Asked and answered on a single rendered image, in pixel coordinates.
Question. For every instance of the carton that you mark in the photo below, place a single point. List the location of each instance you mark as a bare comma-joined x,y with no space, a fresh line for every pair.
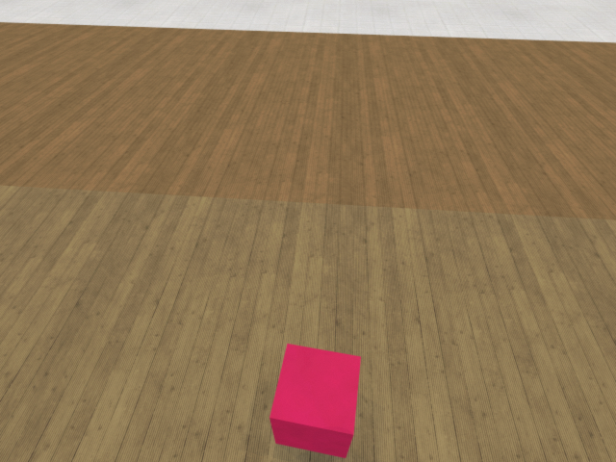
314,405

